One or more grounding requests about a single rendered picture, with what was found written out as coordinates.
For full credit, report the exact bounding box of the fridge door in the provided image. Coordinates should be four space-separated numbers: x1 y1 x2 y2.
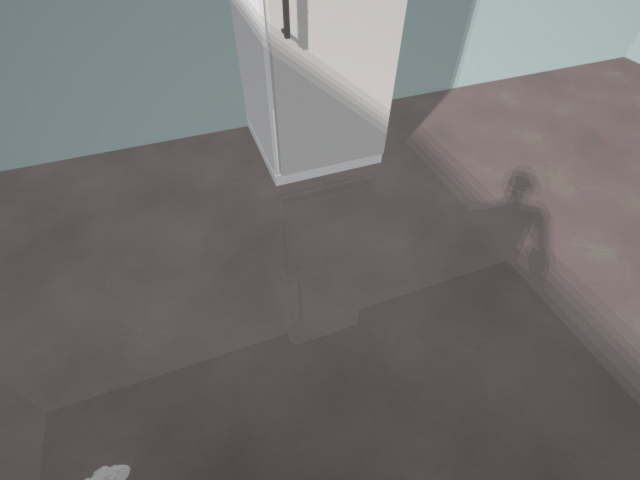
265 0 408 176

